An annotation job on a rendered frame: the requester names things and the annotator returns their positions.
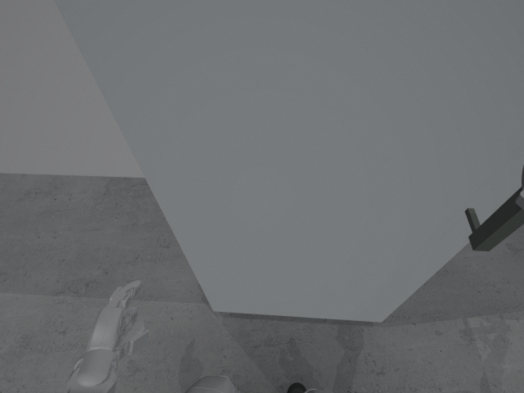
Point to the handle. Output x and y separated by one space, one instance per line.
503 222

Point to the left robot forearm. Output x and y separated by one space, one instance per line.
94 372

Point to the fridge door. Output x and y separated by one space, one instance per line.
314 158

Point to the robot left thigh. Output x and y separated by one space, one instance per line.
213 384

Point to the left robot hand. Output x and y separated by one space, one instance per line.
109 328

